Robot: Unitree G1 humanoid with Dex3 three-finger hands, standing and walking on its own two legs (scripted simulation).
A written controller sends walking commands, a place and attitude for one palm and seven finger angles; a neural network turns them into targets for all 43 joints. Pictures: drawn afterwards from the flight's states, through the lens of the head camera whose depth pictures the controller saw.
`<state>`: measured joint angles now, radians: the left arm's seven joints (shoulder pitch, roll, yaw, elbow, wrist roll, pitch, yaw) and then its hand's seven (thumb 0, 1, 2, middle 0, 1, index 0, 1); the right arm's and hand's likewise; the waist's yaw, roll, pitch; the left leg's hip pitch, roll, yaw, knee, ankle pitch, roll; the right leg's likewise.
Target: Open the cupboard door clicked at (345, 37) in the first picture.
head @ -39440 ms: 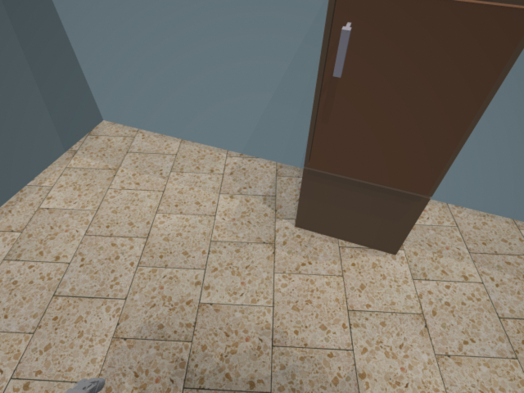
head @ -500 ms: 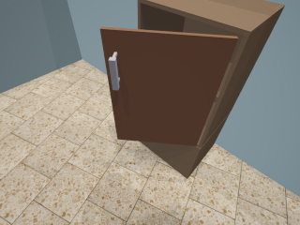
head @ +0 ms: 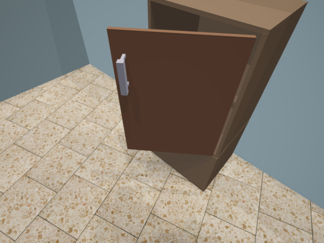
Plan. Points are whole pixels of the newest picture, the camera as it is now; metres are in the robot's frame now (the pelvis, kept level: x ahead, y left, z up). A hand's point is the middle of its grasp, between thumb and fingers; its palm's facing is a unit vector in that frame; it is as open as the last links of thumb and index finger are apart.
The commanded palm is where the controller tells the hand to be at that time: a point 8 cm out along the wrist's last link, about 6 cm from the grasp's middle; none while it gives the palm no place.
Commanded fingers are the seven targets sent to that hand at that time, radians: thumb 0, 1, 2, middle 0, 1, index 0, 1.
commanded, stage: come to a stop and stand still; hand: left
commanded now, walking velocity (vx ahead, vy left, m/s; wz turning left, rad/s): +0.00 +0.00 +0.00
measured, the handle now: (124, 74) +0.59 +0.17 +0.12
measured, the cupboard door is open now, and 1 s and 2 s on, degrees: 37 37 37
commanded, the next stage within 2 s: look again from close up in 0.32 s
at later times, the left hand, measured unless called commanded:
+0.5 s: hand out of the picture -0.01 +0.15 -0.18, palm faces +0.02 -0.99 -0.14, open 7.4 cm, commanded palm none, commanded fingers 0.00 0.90 0.90 -0.20 -0.30 -0.20 -0.30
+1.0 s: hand out of the picture -0.02 +0.15 -0.17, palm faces +0.03 -0.99 -0.14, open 7.4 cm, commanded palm +0.10 +0.20 -0.07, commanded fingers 0.00 0.88 0.89 -0.20 -0.31 -0.20 -0.31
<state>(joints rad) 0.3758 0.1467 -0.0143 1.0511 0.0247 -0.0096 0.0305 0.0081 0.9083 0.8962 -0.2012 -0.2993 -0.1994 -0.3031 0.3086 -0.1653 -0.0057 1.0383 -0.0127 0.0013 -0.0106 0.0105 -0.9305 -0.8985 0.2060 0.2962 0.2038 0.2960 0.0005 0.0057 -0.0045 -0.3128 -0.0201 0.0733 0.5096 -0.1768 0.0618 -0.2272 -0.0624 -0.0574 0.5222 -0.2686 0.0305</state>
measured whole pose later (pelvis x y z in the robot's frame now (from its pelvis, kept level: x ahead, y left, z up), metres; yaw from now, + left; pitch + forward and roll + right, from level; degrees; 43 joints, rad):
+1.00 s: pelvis +0.01 +0.00 +0.01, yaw +0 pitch -1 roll -1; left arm 0.37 0.14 -0.01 1.09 0.02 -0.01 0.03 0.01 0.91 0.90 -0.20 -0.30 -0.20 -0.30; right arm 0.30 -0.13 0.00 1.12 -0.01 -0.01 -0.02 0.01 -0.92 -0.90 0.20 0.30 0.20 0.30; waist 0.01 -0.03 0.01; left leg -0.27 -0.02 0.07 0.43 -0.15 0.05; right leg -0.18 -0.05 -0.06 0.43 -0.23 0.03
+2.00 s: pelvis +0.03 -0.03 -0.03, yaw +1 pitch +7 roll -2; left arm 0.34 0.33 0.34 0.02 -0.40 -0.26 -0.46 0.01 -0.06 0.48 -0.27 -0.92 -0.27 -0.93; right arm 0.30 -0.28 -0.01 0.58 0.06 -0.25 -0.08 0.01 -0.90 -0.90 0.21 0.30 0.20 0.30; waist 0.00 0.04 -0.09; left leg -0.61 0.03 0.01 0.85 -0.37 0.02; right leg -0.49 0.01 -0.06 0.82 -0.45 -0.01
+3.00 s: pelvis +0.04 -0.04 -0.01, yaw +2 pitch +2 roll -1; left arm -0.11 0.47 0.45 0.30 -0.35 -0.02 -0.52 -0.01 -0.50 0.30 -0.30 -1.20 -0.30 -1.20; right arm 0.27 -0.28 0.05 0.59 0.08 -0.22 -0.11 0.01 -0.90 -0.90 0.21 0.30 0.20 0.30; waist 0.02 0.04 -0.04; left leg -0.37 0.02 0.01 0.61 -0.27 0.01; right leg -0.25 0.01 -0.06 0.57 -0.36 -0.02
